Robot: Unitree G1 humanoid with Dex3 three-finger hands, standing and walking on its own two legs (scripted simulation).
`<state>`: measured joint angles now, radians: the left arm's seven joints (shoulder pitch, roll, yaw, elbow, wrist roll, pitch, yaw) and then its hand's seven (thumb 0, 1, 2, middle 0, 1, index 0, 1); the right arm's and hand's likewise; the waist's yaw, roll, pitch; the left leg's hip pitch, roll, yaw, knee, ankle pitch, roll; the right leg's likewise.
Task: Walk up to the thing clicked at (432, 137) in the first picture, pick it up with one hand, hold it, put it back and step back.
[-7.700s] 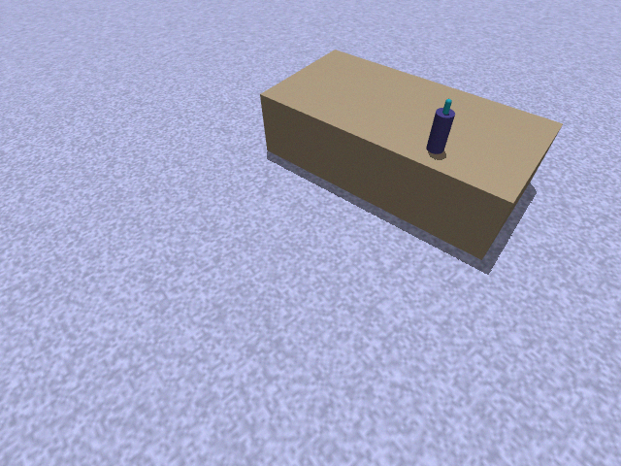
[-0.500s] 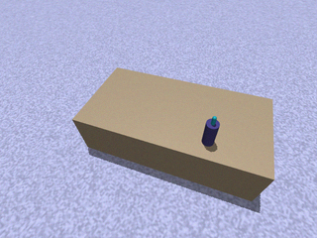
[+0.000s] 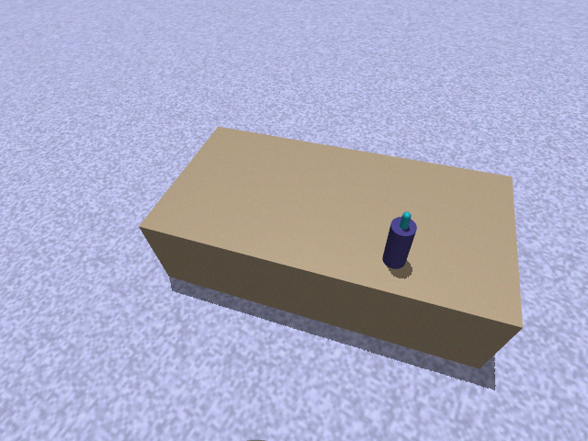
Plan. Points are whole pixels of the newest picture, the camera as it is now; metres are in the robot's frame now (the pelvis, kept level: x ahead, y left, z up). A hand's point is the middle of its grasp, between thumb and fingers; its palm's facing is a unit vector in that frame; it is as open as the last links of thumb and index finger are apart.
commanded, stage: walk up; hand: right
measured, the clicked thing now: (400, 238) +0.69 -0.22 -0.34
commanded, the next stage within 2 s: none
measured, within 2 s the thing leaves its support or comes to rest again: neither
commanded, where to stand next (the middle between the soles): +0.33 +0.09 m, yaw -16 degrees
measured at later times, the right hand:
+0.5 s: hand out of the picture +0.08 -0.18 -0.16, palm faces +0.14 +0.94 -0.32, open 7.4 cm
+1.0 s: hand (414, 327) +0.34 -0.17 -0.16, palm faces +0.18 +0.90 -0.40, open 7.4 cm
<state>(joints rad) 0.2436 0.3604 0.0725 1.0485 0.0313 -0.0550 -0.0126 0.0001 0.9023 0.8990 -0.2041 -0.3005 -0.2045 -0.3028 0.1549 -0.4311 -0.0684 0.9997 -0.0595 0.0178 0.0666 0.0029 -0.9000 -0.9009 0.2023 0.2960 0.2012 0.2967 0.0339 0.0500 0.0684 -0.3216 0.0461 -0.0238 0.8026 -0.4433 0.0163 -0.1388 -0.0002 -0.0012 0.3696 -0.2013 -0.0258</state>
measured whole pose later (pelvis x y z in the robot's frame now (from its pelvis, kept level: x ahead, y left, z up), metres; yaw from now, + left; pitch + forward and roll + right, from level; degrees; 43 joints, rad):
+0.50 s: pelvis +0.13 +0.09 -0.01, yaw -9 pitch -2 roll +1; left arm 0.24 0.42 0.06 0.93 0.02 -0.04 -0.05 0.00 0.91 0.90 -0.20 -0.30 -0.20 -0.30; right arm 0.37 -0.40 -0.07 0.89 -0.04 -0.03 0.07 0.00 -0.90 -0.90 0.21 0.30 0.20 0.30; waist -0.06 0.02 0.09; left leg -0.09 0.01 0.14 0.45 -0.33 0.03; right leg -0.41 -0.04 0.00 0.68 -0.29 0.00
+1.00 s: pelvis +0.28 +0.12 -0.03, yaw -15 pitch -4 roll +0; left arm 0.27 0.44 0.03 0.84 -0.01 -0.02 0.03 0.00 0.90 0.90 -0.20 -0.30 -0.20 -0.30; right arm 0.14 -0.39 -0.07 0.82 -0.02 -0.02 0.03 0.00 -0.90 -0.90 0.20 0.30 0.20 0.30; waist 0.04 -0.03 0.17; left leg -0.41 0.06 0.03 0.71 -0.23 -0.02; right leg -0.29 -0.02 0.12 0.89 -0.49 0.00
